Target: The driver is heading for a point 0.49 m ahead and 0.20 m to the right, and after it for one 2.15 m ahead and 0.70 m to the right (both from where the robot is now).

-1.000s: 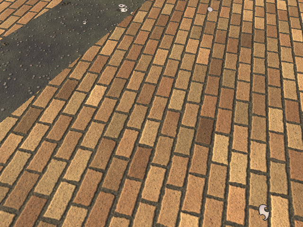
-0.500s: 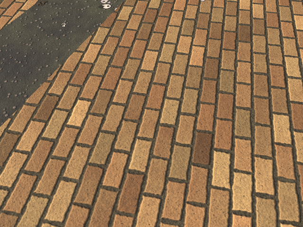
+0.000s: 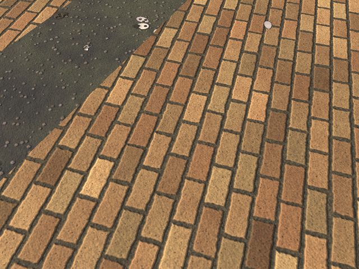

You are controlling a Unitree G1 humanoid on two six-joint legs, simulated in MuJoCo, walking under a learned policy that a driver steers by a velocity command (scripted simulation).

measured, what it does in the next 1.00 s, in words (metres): walks ahead, turning right: right foot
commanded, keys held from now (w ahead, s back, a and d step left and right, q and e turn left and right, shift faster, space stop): w+e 0.56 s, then e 0.34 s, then no key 0.10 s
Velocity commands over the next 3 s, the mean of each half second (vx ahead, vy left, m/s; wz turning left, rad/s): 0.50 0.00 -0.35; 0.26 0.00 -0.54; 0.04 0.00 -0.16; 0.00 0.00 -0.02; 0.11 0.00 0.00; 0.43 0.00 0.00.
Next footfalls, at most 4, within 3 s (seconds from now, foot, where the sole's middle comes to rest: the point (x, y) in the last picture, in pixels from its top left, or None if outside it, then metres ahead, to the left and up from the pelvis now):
0.50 right None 0.41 -0.11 -0.76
1.04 left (208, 212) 0.66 -0.06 -0.76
1.38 right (243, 263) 0.47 -0.18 -0.76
2.54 left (214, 196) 0.73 -0.08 -0.76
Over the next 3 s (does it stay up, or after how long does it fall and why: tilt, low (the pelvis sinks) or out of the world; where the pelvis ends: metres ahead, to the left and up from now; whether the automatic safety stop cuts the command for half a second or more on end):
stays up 0.81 -0.22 0.01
